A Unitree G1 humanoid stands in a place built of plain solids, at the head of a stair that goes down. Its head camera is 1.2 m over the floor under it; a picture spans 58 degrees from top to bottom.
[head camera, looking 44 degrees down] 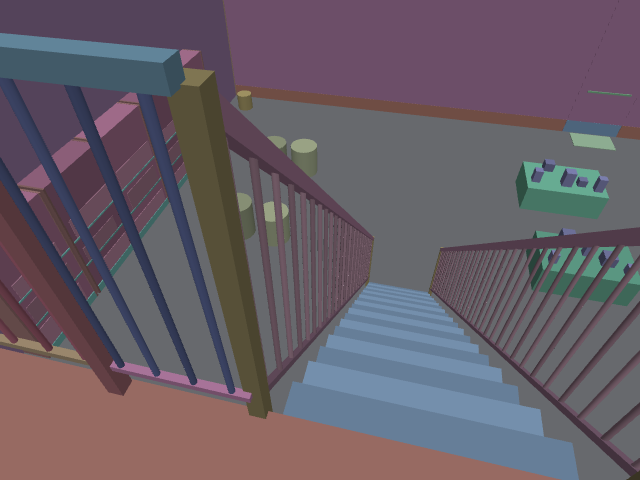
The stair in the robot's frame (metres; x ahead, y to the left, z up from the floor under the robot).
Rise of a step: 0.21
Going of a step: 0.21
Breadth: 0.92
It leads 13 degrees to the right of straight ahead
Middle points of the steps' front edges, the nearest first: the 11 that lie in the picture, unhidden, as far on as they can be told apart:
0.44 -0.30 0.00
0.65 -0.35 -0.21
0.85 -0.40 -0.42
1.05 -0.45 -0.63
1.26 -0.50 -0.84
1.46 -0.54 -1.05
1.67 -0.59 -1.26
1.87 -0.64 -1.47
2.08 -0.69 -1.68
2.28 -0.74 -1.89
2.49 -0.78 -2.10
